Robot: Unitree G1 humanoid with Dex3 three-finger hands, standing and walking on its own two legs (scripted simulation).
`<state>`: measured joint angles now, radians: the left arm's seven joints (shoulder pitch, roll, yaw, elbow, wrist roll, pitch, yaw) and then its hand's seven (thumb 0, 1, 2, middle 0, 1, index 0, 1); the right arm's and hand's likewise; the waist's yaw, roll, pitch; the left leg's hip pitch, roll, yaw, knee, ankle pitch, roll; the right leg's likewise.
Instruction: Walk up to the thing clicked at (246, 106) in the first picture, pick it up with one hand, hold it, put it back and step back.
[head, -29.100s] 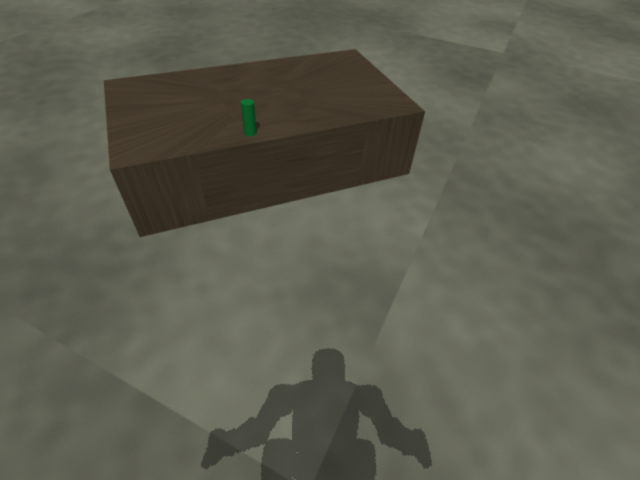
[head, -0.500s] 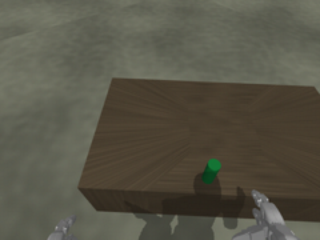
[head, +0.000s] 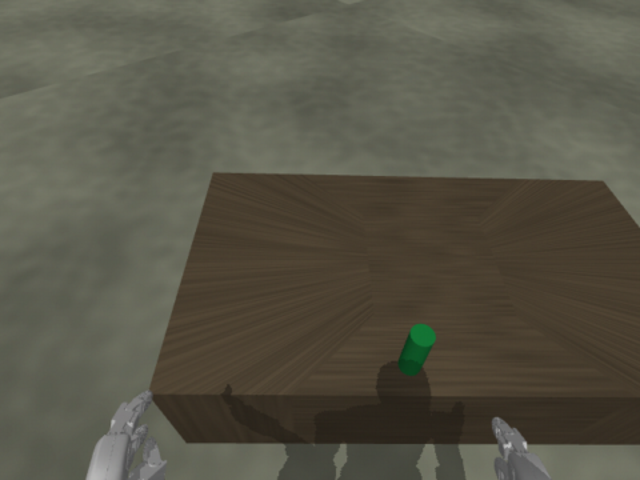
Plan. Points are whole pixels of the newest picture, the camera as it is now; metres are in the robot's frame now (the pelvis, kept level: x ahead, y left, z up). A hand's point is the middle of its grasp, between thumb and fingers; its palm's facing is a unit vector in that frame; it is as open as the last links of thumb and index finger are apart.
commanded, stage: home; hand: right
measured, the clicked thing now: (415, 350) +0.46 -0.20 -0.29
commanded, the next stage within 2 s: none
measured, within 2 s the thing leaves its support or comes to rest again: neither
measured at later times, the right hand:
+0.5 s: hand out of the picture +0.15 -0.19 -0.05, palm faces +0.01 +0.98 -0.20, open 17.6 cm
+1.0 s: hand out of the picture +0.16 -0.18 -0.05, palm faces +0.02 +0.98 -0.20, open 17.5 cm
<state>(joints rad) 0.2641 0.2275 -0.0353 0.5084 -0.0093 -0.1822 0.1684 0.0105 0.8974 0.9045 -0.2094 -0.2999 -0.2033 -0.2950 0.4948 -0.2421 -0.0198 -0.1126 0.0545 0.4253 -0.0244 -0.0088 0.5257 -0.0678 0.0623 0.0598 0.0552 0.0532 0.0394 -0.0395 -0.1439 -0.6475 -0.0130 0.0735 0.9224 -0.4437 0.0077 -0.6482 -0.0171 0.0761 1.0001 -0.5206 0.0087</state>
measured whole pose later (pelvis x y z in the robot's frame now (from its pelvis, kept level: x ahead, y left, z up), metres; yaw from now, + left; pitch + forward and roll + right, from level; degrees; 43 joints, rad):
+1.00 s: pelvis +0.00 -0.01 +0.00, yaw +0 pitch +10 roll +3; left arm 0.28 0.22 -0.03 0.53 -0.01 -0.22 0.18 0.01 0.90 0.91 -0.21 -0.30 -0.20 -0.30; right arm 0.51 -0.24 -0.02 -0.15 0.05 0.47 -0.02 -0.01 0.54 -0.05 0.06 0.06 0.05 0.05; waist 0.04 -0.04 -0.15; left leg -0.67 -0.01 0.06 0.94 -0.44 0.00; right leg -0.68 -0.02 0.07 1.02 -0.53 0.00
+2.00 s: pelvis -0.02 -0.01 +0.02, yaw +0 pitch +1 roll +0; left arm 0.19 0.30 0.01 0.82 0.07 -0.04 0.01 0.01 0.90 0.91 -0.21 -0.31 -0.21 -0.30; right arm 0.25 -0.32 -0.02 0.58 -0.04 0.05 -0.01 -0.01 0.50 -0.07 0.06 0.06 0.06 0.05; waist -0.01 0.04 0.01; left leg -0.44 0.03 0.03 0.78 -0.37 -0.01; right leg -0.41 0.02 0.03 0.80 -0.42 -0.02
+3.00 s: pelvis -0.01 +0.01 +0.06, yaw +0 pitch -4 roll +0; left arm 0.13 0.32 0.00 1.17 0.02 0.00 0.00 0.00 0.91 0.90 -0.21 -0.30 -0.20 -0.30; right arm 0.13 -0.32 0.00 1.15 -0.02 -0.01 -0.01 0.00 -0.83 -0.89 0.21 0.30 0.20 0.30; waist 0.00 0.00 0.07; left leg -0.13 0.00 0.04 0.35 -0.16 0.01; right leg -0.09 0.00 0.04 0.34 -0.19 0.02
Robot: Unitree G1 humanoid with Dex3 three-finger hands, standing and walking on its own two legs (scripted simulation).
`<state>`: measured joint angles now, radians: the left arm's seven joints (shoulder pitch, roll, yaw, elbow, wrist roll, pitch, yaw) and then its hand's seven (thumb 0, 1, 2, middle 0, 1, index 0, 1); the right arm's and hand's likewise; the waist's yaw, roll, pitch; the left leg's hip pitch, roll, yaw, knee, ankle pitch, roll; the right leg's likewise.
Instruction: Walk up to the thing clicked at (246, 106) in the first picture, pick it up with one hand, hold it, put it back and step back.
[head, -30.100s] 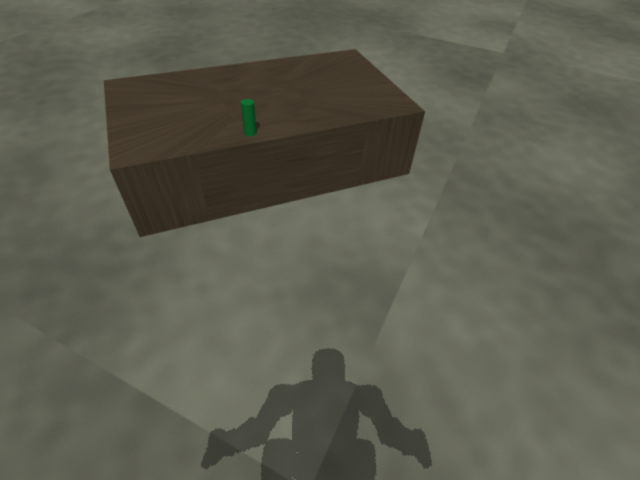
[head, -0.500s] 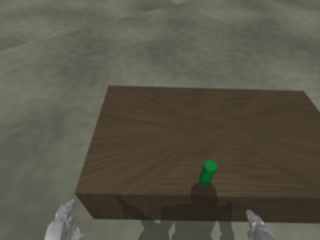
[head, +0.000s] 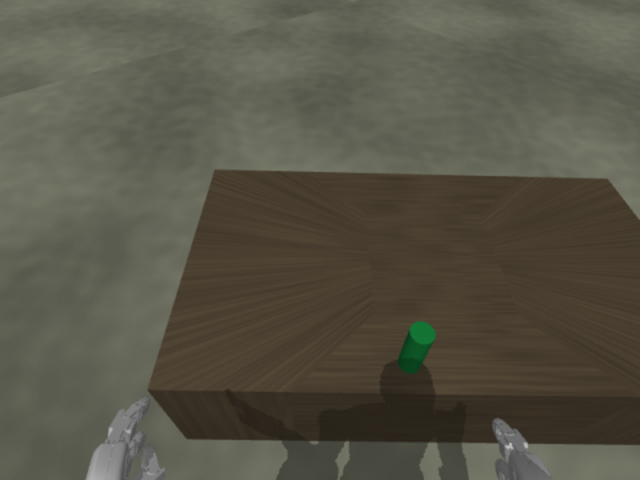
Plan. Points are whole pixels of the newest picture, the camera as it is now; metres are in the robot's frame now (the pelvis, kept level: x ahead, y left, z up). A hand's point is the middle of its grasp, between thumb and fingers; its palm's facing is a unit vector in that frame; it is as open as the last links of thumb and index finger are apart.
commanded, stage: home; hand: right
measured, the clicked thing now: (415, 348) +0.46 -0.20 -0.29
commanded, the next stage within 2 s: stand in 1.28 s
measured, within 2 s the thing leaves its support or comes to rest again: neither
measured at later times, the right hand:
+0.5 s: hand out of the picture +0.16 -0.18 -0.05, palm faces +0.03 +0.98 -0.20, open 17.4 cm
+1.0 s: hand out of the picture +0.13 -0.23 -0.10, palm faces -0.02 +0.95 -0.31, open 17.3 cm
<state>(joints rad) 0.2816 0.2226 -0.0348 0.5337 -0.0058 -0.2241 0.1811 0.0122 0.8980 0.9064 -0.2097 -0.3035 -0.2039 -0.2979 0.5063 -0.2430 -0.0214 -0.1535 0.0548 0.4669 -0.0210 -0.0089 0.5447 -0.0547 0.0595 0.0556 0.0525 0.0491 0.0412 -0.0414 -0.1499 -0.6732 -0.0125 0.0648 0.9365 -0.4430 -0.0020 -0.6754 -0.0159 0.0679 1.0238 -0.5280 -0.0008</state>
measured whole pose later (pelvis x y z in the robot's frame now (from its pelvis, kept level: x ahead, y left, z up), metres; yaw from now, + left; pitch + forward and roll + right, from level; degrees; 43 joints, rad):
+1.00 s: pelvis -0.01 +0.00 +0.03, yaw +0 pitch +1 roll +0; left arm 0.19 0.30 0.01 0.82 0.07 -0.04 0.01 0.01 0.90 0.91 -0.21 -0.31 -0.21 -0.30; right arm 0.25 -0.32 -0.02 0.58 -0.04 0.05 -0.01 -0.01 0.50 -0.07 0.06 0.06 0.06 0.05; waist -0.01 0.04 0.01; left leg -0.44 0.03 0.03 0.78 -0.37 -0.01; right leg -0.41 0.02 0.03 0.80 -0.42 -0.02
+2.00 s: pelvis -0.01 +0.02 +0.07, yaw +0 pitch -4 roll +0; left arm 0.13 0.32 0.00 1.17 0.02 0.00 0.00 0.00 0.91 0.90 -0.21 -0.30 -0.20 -0.30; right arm 0.13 -0.32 0.00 1.15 -0.02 -0.01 -0.01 0.00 -0.83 -0.89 0.21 0.30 0.20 0.30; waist 0.00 0.00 0.07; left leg -0.13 0.00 0.04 0.35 -0.16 0.01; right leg -0.09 0.00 0.04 0.34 -0.19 0.02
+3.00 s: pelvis +0.00 +0.02 +0.07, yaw +0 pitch -3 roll +0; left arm 0.12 0.34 0.00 1.14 0.02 0.00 0.00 0.00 0.90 0.90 -0.21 -0.30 -0.20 -0.30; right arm 0.11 -0.34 0.00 1.15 -0.01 -0.01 0.00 0.01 -0.90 -0.90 0.21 0.30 0.20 0.30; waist -0.01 -0.01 0.06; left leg -0.11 -0.01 0.03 0.32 -0.16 0.02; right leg -0.07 -0.02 0.04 0.31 -0.20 0.03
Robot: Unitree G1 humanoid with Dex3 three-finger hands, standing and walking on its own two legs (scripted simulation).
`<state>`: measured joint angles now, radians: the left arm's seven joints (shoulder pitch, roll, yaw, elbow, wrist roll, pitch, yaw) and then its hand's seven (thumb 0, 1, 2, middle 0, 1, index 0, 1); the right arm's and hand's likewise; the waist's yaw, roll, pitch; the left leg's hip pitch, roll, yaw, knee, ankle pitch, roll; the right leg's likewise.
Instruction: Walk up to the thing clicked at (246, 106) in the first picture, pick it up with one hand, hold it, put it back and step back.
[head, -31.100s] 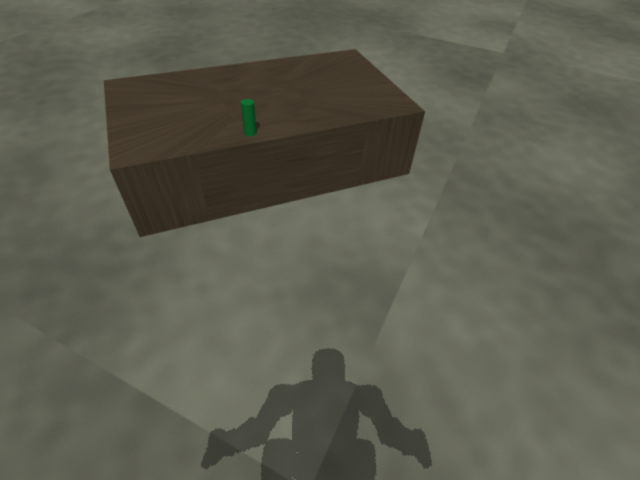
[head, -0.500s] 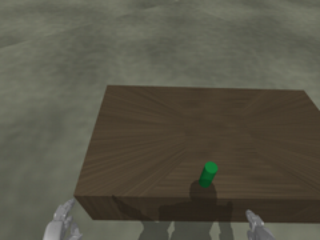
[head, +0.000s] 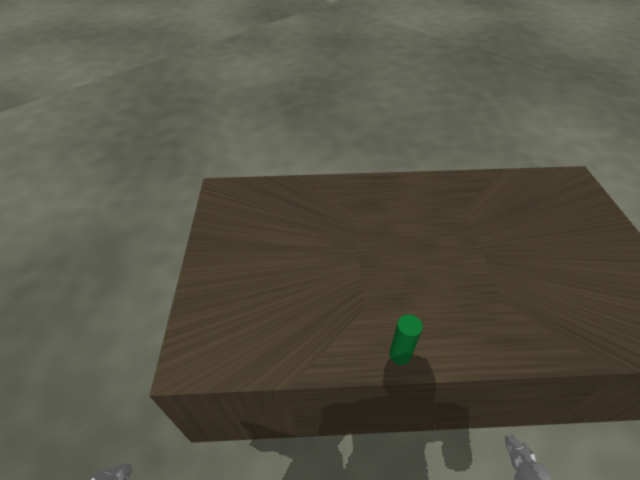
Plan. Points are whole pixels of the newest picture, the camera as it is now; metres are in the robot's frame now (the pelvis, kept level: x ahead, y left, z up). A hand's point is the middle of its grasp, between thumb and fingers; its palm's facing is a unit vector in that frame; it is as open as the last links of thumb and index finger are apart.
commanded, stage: home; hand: right
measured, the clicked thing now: (404, 340) +0.47 -0.19 -0.31
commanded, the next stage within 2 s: stand in 0.28 s
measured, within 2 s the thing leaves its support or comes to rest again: neither
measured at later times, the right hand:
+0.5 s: hand out of the picture +0.05 -0.24 -0.12, palm faces +0.00 +0.94 -0.35, open 17.0 cm
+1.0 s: hand out of the picture +0.06 -0.22 -0.12, palm faces -0.02 +0.94 -0.33, open 7.7 cm
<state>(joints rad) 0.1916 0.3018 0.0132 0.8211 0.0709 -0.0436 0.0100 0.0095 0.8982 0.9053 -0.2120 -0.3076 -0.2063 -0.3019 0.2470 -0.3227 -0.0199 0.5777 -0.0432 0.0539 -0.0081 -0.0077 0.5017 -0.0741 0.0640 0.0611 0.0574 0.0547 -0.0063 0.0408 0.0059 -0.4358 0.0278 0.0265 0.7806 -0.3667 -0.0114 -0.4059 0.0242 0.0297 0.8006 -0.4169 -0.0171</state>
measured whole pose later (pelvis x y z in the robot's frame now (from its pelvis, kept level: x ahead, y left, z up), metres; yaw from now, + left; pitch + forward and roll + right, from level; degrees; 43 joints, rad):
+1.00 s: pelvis +0.00 +0.02 +0.04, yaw +0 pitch -4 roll +0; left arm 0.13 0.32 0.00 1.17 0.02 0.00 0.00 0.00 0.91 0.90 -0.21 -0.30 -0.20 -0.30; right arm 0.13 -0.32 0.00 1.15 -0.02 -0.01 -0.01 0.00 -0.83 -0.89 0.21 0.30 0.20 0.30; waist 0.00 0.00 0.07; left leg -0.13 0.00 0.04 0.35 -0.16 0.01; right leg -0.09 0.00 0.04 0.34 -0.19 0.02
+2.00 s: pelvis +0.01 +0.03 +0.04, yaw +1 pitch -3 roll +0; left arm 0.12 0.34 0.00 1.14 0.02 0.00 0.00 0.00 0.90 0.90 -0.21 -0.30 -0.20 -0.30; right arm 0.11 -0.34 0.00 1.15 -0.01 -0.01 0.00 0.01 -0.90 -0.90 0.21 0.30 0.20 0.30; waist -0.01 -0.01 0.06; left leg -0.11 -0.01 0.03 0.32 -0.16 0.02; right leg -0.07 -0.02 0.04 0.31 -0.20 0.03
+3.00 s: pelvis +0.00 +0.02 +0.04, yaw +1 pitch -2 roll +0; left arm 0.10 0.37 0.03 1.07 0.00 0.01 0.00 0.00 0.90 0.90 -0.21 -0.30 -0.20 -0.30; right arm 0.08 -0.36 -0.02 1.09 0.01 0.01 0.02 0.01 -0.90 -0.90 0.21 0.30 0.20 0.30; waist 0.00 -0.01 0.11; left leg -0.19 -0.01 0.02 0.40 -0.18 0.02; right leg -0.16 -0.01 0.02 0.43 -0.24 0.01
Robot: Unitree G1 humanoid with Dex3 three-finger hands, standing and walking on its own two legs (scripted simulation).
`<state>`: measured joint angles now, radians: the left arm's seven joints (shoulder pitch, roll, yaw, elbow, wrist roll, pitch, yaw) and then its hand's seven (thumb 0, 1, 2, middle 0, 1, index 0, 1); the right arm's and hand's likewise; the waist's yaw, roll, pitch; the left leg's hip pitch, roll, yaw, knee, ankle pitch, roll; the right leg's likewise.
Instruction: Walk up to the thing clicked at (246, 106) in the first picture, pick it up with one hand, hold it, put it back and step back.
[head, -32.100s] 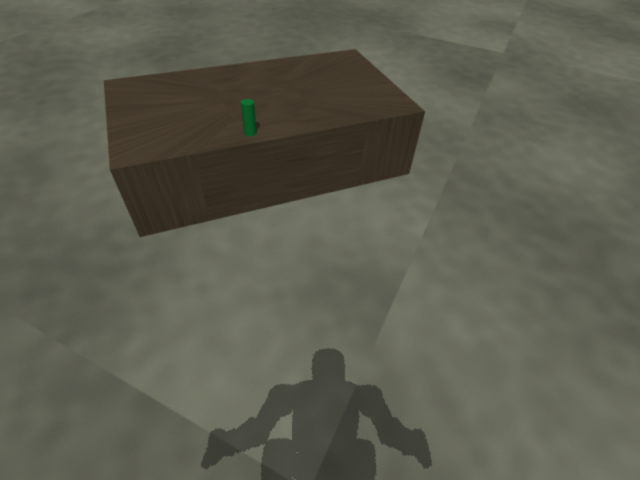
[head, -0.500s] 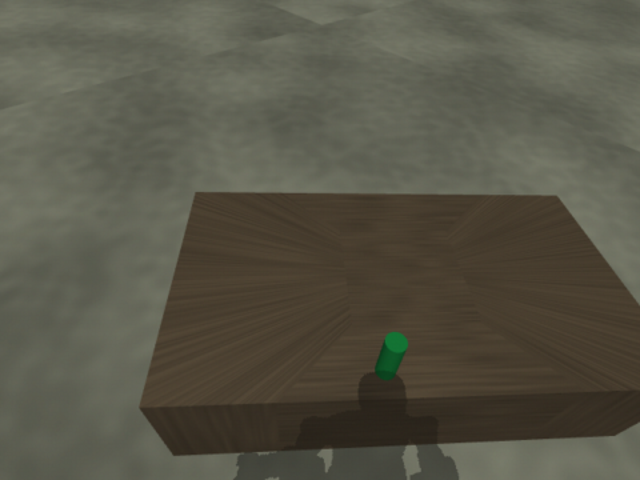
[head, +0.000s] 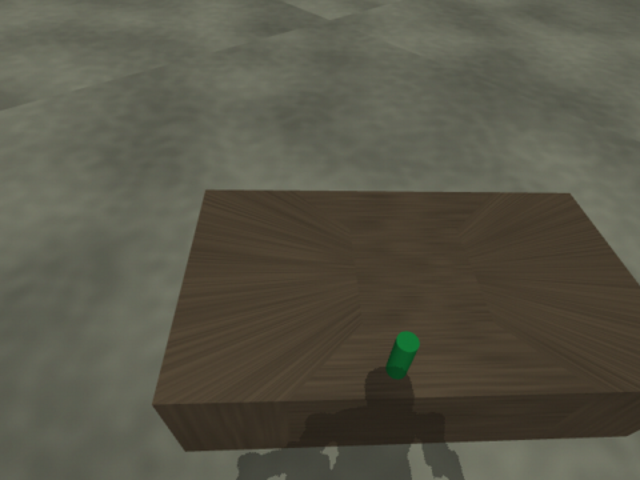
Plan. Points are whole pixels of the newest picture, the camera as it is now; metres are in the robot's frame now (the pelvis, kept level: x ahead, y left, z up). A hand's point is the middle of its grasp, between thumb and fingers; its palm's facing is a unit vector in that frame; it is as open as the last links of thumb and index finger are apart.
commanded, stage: stand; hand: right
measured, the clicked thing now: (401, 356) +0.47 -0.21 -0.35
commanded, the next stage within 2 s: step back in 1.90 s
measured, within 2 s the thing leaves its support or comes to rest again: neither
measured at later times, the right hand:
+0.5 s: hand out of the picture +0.07 -0.24 -0.16, palm faces -0.01 +0.94 -0.35, open 7.4 cm
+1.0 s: hand out of the picture +0.08 -0.25 -0.16, palm faces -0.02 +0.94 -0.34, open 7.4 cm
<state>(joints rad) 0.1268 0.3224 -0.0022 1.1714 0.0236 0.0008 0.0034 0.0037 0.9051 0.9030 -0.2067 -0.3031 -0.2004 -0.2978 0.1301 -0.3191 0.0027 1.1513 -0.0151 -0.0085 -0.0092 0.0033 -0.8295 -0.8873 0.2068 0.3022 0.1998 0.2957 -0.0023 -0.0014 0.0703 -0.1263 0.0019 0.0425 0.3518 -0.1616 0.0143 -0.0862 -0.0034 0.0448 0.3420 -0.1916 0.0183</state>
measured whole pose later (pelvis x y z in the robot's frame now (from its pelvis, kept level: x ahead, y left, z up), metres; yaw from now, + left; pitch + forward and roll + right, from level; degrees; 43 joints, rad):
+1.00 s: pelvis +0.01 +0.00 +0.00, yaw +1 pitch -3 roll +0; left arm 0.12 0.34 0.00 1.14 0.02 0.00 0.00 0.00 0.90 0.90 -0.21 -0.30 -0.20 -0.30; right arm 0.11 -0.34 0.00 1.15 -0.01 -0.01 0.00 0.01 -0.90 -0.90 0.21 0.30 0.20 0.30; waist -0.01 -0.01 0.06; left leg -0.11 -0.01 0.03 0.32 -0.16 0.02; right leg -0.07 -0.02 0.04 0.31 -0.20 0.03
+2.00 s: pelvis +0.00 +0.00 +0.00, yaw +2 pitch -2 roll +0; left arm 0.10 0.37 0.03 1.07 0.00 0.01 0.00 0.00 0.90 0.90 -0.21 -0.30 -0.20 -0.30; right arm 0.08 -0.36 -0.02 1.09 0.01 0.01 0.02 0.01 -0.90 -0.90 0.21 0.30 0.20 0.30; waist 0.00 -0.01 0.11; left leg -0.19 -0.01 0.02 0.40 -0.18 0.02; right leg -0.16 -0.01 0.02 0.43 -0.24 0.01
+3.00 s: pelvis -0.23 +0.01 -0.03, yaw +0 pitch -2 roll -1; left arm 0.20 0.36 0.06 0.86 0.04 0.03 -0.01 0.00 0.90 0.90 -0.21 -0.30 -0.20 -0.30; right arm 0.08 -0.40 -0.05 0.86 0.00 0.07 -0.01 0.01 -0.90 -0.90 0.21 0.30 0.20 0.30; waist 0.02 0.04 0.18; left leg -0.47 -0.03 -0.04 0.91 -0.46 0.01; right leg -0.26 0.02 0.05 0.65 -0.35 0.00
